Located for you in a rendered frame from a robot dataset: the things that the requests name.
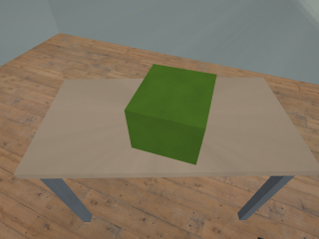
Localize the carton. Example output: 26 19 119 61
125 64 217 165

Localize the table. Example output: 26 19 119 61
14 77 319 222

